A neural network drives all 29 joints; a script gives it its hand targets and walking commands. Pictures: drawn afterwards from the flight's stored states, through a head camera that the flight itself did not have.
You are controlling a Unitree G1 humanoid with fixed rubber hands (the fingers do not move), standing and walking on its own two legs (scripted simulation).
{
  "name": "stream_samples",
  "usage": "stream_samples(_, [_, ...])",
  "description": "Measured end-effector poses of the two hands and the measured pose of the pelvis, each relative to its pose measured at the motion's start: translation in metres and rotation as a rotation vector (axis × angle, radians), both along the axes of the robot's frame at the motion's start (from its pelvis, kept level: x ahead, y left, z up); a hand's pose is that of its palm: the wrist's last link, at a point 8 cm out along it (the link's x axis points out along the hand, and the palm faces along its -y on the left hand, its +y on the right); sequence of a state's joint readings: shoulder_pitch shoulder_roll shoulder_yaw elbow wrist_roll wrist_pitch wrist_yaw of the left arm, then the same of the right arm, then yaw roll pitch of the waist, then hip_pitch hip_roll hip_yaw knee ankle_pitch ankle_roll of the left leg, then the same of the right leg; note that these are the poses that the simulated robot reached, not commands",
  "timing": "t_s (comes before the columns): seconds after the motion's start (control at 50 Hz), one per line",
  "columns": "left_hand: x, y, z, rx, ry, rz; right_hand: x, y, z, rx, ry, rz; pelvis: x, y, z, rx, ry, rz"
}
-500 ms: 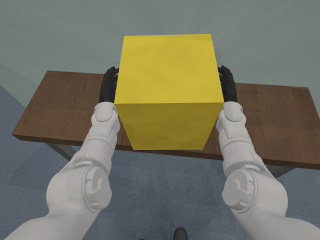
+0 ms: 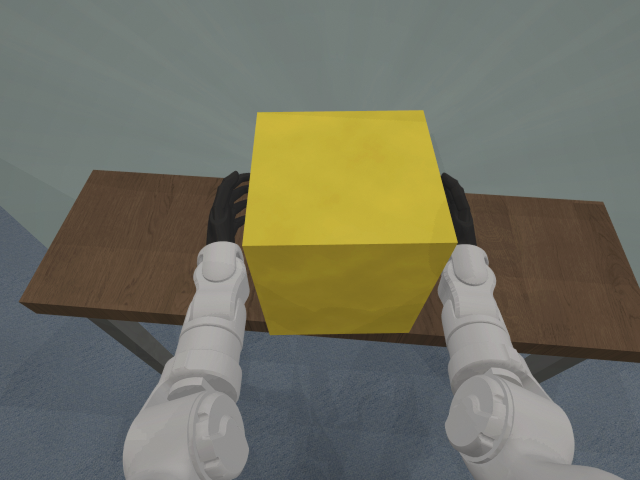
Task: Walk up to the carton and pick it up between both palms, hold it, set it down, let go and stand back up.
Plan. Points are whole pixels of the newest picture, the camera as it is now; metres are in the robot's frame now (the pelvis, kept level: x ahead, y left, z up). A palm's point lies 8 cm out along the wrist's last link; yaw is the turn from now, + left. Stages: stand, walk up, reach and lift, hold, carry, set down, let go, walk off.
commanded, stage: reach and lift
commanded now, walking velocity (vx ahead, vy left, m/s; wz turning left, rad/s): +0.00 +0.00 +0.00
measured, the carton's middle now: (339, 232) +0.43 -0.02 +0.02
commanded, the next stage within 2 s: none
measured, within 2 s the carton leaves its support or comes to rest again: leaves its support in 1.64 s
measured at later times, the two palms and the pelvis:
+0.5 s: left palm (224, 233) +0.41 +0.13 +0.05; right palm (455, 234) +0.41 -0.17 +0.05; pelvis +0.00 +0.01 +0.00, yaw +0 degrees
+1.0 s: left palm (224, 236) +0.40 +0.13 +0.05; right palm (457, 236) +0.40 -0.17 +0.05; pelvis +0.00 +0.00 +0.00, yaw +1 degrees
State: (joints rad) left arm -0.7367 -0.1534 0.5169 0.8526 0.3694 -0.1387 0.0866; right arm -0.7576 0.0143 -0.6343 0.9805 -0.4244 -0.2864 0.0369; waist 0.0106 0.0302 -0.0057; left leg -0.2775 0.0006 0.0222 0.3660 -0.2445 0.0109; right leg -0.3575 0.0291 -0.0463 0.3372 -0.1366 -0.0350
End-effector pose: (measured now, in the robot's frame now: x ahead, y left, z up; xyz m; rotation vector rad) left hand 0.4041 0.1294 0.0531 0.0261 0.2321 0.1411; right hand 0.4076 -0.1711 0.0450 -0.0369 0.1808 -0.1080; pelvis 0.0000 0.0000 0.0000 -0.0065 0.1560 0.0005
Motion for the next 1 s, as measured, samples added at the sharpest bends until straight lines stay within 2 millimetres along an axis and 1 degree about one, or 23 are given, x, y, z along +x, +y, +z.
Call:
stream_samples(0.18, [0.001,0.0,-0.001,-0.005,0.008,0.0,0.0,0.0,0.0,0.012,0.004,-0.003,0.0,0.008,0.0,-0.004,0.003,-0.016])
stream_samples(0.32, [0.002,0.001,-0.001,-0.009,0.016,0.004,0.001,0.0,0.0,0.016,0.01,-0.004,0.001,0.01,0.0,-0.006,0.008,-0.016])
stream_samples(0.74, [0.002,0.0,-0.001,-0.002,0.017,0.002,0.001,0.0,0.0,0.003,0.006,0.0,0.002,0.004,0.0,-0.006,0.005,0.008])
stream_samples(1.0, [-0.002,0.001,0.0,-0.006,-0.008,0.005,-0.003,0.0,0.003,-0.038,-0.037,0.004,0.001,0.0,0.0,-0.006,0.023,0.017])
